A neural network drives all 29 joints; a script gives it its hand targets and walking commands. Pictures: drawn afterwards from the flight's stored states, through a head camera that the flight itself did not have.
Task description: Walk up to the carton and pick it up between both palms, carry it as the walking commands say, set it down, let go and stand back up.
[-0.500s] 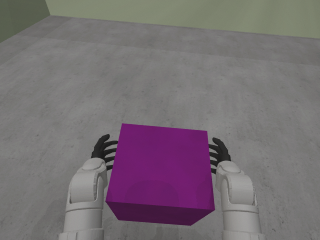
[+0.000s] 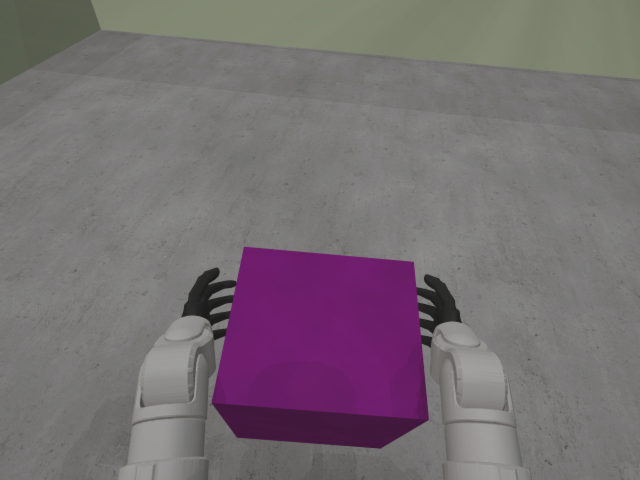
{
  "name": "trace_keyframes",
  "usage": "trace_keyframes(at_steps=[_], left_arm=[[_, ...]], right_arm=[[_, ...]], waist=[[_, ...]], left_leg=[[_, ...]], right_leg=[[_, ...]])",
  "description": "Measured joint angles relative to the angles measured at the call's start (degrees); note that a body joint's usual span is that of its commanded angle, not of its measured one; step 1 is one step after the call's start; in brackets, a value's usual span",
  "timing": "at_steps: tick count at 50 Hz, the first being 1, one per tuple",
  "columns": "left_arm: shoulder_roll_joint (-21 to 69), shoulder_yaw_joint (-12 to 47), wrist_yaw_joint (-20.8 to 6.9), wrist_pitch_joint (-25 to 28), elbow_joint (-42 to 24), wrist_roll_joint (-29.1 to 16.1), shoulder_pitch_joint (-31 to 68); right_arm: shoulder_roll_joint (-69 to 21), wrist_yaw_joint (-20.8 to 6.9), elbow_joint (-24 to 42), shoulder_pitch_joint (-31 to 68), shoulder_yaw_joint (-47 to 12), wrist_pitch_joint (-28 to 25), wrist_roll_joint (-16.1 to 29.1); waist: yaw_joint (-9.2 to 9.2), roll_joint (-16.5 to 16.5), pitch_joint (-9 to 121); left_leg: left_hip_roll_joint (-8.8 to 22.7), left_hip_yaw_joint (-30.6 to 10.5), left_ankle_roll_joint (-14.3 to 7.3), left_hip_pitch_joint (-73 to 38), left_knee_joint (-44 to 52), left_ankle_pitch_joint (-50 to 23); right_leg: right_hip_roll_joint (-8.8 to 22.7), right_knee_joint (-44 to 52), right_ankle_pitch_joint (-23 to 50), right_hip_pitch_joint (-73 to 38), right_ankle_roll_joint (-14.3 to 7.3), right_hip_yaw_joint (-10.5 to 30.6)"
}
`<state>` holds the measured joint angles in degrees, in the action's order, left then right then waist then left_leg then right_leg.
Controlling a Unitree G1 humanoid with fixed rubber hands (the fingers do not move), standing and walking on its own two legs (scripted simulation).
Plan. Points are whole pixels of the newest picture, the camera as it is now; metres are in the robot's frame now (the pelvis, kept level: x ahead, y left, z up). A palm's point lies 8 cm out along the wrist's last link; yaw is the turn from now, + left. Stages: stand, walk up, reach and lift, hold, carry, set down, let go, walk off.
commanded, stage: carry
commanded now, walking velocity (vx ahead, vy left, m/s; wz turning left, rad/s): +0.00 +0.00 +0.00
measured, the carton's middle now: (318, 356) +0.28 +0.00 -0.02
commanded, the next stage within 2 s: hold in 0.60 s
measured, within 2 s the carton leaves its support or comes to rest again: neither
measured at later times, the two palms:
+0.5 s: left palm (193, 328) +0.28 +0.16 +0.06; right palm (441, 332) +0.28 -0.15 +0.06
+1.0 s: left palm (186, 331) +0.28 +0.17 +0.05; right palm (426, 316) +0.30 -0.13 +0.06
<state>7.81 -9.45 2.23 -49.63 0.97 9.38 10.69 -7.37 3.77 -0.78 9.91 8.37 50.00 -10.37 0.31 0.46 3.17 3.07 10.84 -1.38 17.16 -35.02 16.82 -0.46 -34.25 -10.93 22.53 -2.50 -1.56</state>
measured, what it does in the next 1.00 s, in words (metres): stands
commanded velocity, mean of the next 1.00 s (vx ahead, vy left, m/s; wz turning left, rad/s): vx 0.00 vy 0.00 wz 0.00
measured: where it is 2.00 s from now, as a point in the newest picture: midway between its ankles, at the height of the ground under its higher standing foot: outside the picture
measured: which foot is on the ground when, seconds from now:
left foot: down 0.00-1.00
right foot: down 0.00-1.00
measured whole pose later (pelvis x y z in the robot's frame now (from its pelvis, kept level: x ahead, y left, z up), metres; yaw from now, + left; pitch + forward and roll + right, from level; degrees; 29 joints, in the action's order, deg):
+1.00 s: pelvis +0.00 +0.01 +0.00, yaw +1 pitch -1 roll +1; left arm 7.8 -11.4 1.8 -43.3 3.0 10.7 11.0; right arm -7.4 2.2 -6.2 16.0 8.4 45.8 -13.3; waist 0.3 0.5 -0.1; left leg 1.2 8.7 -2.4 17.2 -35.0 16.5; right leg 0.1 -34.2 -10.7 22.1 -1.8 -1.5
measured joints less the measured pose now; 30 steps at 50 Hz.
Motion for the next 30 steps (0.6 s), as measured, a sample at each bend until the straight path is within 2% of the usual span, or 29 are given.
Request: trace_keyframes(at_steps=[30], left_arm=[[0.0,0.0,-0.1,-0.3,0.2,-0.1,0.0]], right_arm=[[0.0,0.4,0.8,0.0,0.0,1.3,0.3]], waist=[[-0.02,0.1,0.7]], left_leg=[[-0.4,0.0,-0.5,0.0,0.0,0.0]], right_leg=[[0.4,0.1,0.1,-0.1,0.5,0.0]])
